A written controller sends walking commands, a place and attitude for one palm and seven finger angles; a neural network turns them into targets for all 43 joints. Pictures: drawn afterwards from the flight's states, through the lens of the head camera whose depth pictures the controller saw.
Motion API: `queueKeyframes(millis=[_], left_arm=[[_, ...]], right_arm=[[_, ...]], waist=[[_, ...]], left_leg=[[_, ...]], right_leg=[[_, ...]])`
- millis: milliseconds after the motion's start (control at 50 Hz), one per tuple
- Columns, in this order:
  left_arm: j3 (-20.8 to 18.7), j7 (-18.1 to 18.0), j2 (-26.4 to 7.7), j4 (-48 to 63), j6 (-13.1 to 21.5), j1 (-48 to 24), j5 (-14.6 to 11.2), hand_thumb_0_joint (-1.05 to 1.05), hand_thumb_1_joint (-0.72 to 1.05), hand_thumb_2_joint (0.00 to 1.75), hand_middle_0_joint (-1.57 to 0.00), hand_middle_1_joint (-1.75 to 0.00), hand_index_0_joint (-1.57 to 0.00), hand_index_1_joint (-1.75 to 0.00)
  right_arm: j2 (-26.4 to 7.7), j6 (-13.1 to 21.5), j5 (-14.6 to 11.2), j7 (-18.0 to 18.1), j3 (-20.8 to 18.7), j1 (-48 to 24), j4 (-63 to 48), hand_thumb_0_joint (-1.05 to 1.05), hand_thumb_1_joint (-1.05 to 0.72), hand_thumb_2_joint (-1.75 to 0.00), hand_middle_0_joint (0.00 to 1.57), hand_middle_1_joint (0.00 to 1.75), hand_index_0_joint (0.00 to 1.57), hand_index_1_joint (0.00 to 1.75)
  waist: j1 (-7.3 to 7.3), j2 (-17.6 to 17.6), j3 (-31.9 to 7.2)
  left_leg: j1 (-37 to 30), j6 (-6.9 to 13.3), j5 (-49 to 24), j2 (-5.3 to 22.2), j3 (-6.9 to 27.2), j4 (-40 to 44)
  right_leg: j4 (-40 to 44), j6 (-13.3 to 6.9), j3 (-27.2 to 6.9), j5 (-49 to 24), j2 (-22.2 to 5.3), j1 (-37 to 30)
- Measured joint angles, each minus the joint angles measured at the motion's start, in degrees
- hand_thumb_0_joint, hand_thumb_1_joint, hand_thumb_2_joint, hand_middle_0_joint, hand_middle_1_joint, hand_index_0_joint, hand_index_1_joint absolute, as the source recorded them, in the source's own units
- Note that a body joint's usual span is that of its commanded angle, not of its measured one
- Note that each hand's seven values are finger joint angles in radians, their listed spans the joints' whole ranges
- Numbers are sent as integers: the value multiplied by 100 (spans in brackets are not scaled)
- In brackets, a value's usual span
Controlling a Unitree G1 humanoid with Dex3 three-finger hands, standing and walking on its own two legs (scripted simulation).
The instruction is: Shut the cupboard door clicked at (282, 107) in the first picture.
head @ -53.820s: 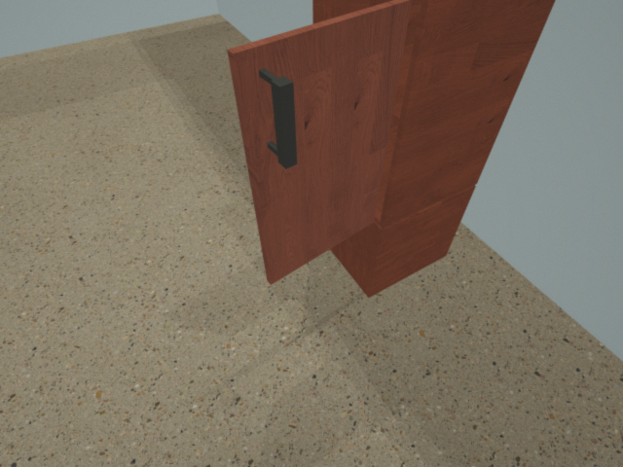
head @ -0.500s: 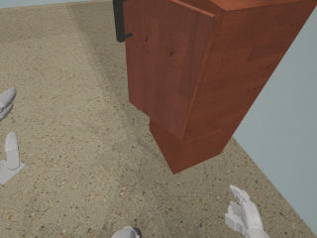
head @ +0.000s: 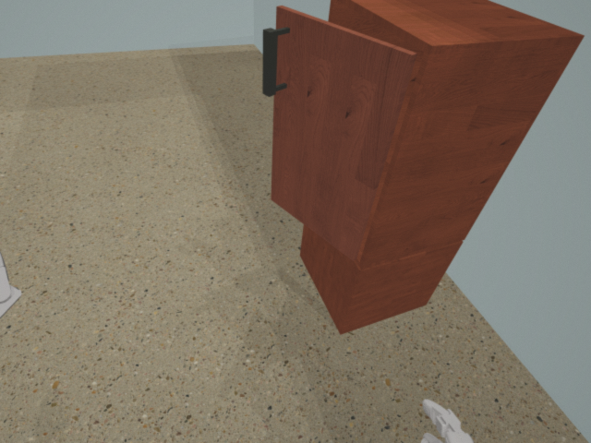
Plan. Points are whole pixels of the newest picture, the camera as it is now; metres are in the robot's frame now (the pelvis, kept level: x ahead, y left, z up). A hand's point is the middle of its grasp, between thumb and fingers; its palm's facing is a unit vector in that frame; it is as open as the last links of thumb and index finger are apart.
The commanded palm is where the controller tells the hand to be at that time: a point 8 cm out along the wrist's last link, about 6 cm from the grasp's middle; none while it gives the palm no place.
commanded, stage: stop stepping back and stand still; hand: left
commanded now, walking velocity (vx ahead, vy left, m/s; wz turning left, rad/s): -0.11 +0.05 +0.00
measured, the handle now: (276, 61) +0.91 +0.11 +0.15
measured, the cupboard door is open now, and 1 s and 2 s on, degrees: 23 23 23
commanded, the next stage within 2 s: let the arm hang, fingers relaxed in 0.52 s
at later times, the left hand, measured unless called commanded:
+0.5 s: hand out of the picture +0.13 +0.30 +0.19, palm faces +0.52 -0.76 -0.39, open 7.4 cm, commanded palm +0.08 +0.33 +0.19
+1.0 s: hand out of the picture -0.04 +0.25 -0.17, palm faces +0.06 -0.98 -0.17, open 6.9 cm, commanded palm none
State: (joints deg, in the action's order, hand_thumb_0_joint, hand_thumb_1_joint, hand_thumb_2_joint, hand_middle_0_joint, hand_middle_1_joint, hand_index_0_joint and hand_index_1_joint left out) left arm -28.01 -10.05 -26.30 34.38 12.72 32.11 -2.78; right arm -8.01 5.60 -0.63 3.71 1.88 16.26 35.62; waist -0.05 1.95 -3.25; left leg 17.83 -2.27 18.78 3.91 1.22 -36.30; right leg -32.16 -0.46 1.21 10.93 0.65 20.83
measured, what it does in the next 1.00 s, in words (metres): walks backwards: right foot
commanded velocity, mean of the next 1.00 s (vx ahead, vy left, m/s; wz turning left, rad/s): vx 0.04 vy -0.01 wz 0.00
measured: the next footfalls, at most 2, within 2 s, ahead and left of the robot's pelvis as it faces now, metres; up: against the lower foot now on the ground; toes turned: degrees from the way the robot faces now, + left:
right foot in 0.38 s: -0.04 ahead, -0.05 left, +0.00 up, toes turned +1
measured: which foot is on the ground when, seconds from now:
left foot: down 0.00-1.00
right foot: down 0.00-0.22, up 0.24-0.36, down 0.38-1.00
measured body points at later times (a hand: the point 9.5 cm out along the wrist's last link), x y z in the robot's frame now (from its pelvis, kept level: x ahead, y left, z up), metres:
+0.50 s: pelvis -0.06 +0.03 +0.01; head -0.08 +0.04 +0.46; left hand +0.10 +0.34 +0.21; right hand +0.08 -0.22 -0.08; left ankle -0.01 +0.14 -0.69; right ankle -0.07 -0.07 -0.73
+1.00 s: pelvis -0.08 +0.06 +0.00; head -0.07 +0.10 +0.45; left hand -0.04 +0.30 -0.16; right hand -0.02 -0.18 -0.13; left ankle -0.02 +0.15 -0.72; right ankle -0.06 -0.06 -0.73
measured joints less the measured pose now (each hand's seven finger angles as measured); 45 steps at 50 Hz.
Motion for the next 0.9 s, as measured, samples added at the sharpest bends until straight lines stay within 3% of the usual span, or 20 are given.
queueKeyframes(millis=[80,160,260,300,340,380,400,440,520,620,660,700,760,800,840,880,900], left_arm=[[224,-82,453,-815,-64,-496,43,0,88,90,-21,-30,-21,-30],[485,-53,692,-1461,-332,-755,66,0,89,90,-21,-30,-21,-30],[582,33,549,-1041,-520,-442,123,1,89,90,-21,-30,-21,-30],[518,72,401,-692,-466,-258,168,1,89,90,-21,-30,-21,-30],[399,57,238,-383,-323,-83,213,1,88,90,-21,-30,-21,-30],[191,-5,68,-160,-153,83,228,1,88,90,-22,-30,-21,-30],[140,-19,92,-163,-67,79,231,1,88,90,-22,-30,-21,-30],[183,-20,202,-322,12,-51,183,1,88,90,-21,-30,-21,-30],[394,-30,429,-982,-28,-316,92,1,88,90,-21,-30,-21,-30],[612,-3,593,-1233,-254,-411,57,1,89,90,-21,-30,-21,-30],[964,246,602,-1955,-284,-809,260,0,89,90,-21,-30,-20,-30],[1427,490,776,-3131,-822,-1234,341,0,89,90,-20,-30,-20,-30],[2084,732,1080,-4984,-1461,-1633,385,0,90,90,-20,-30,-19,-29],[2446,859,1256,-5926,-1646,-1703,398,0,90,90,-20,-30,-19,-29],[2703,953,1417,-6636,-1690,-1632,394,1,91,90,-20,-30,-19,-29],[2861,996,1603,-7262,-1677,-1528,403,1,91,90,-20,-30,-20,-29],[2736,914,1693,-7477,-1630,-1516,326,-1,94,90,-21,-30,-20,-29]], right_arm=[[-253,-148,6,17,-18,4,198,1,-90,-90,20,30,21,30],[-450,-226,-18,59,-104,-109,211,1,-90,-90,20,30,20,30],[-361,-129,-22,116,-152,-67,54,1,-90,-90,20,30,20,30],[-272,-29,-1,102,-186,86,-7,1,-90,-90,20,30,20,30],[-221,58,27,57,-188,240,-3,1,-90,-90,20,30,20,30],[-204,89,46,10,-157,310,8,1,-90,-90,20,30,20,30],[-245,67,63,-4,-166,252,54,1,-90,-90,20,30,20,30],[-359,-38,77,-11,-201,114,186,1,-90,-90,20,30,20,30],[-487,-193,12,-21,-243,-30,375,1,-90,-90,20,30,20,30],[-516,-139,14,68,-229,-121,271,1,-90,-90,20,30,20,30],[-590,24,84,-157,-276,-276,512,1,-90,-90,20,30,20,30],[-713,-137,154,-297,-221,-510,635,1,-90,-90,20,30,20,30],[-699,-276,274,-340,-132,-760,656,1,-90,-90,20,30,20,30],[-582,-361,295,-352,-55,-823,652,1,-90,-90,20,30,20,30],[-442,-453,262,-370,12,-799,700,0,-90,-90,20,30,20,30],[-338,-552,213,-383,7,-732,841,0,-90,-90,20,30,20,30],[-313,-614,198,-381,-33,-648,938,0,-90,-90,20,30,20,30]], waist=[[73,-265,-212],[-7,-304,-63],[-209,26,230],[-279,88,194],[-300,99,56],[-218,192,-134],[-145,105,-152],[-48,-127,-81],[103,-241,-41],[23,-268,114],[26,-228,133],[32,-303,163],[-116,-370,306],[-158,-237,449],[-150,5,543],[-137,174,618],[-160,143,644]], left_leg=[[51,154,329,-117,104,-124],[94,221,12,-229,103,22],[-20,236,-423,-300,61,399],[-10,250,-518,-267,115,493],[77,234,-510,-221,147,503],[286,194,-379,-263,29,356],[419,193,-229,-222,9,177],[631,218,116,-203,35,-382],[855,197,171,-361,-134,-1358],[88,314,-411,-218,-200,241],[293,416,-465,-363,-181,110],[429,517,-488,-462,-242,46],[470,615,-637,-547,-317,175],[439,621,-700,-559,-419,229],[438,582,-690,-565,-536,182],[475,530,-633,-542,-573,47],[501,498,-607,-511,-453,3]], right_leg=[[154,39,-79,20,23,-37],[227,115,-138,156,-51,17],[-227,232,-271,785,-18,110],[-660,259,-164,796,102,-19],[-453,200,13,782,216,-439],[141,-14,20,938,231,-895],[253,-196,-9,753,288,-873],[246,-297,9,630,366,-855],[372,-179,-78,565,227,-956],[149,-10,11,739,162,-954],[-379,56,24,976,23,-612],[-1116,127,-141,1615,-34,-186],[-1837,149,-337,1991,-33,216],[-1664,151,-336,1820,-62,208],[-962,136,-301,1283,-91,-38],[-541,68,-325,642,-59,-185],[-509,40,-215,573,-14,-221]])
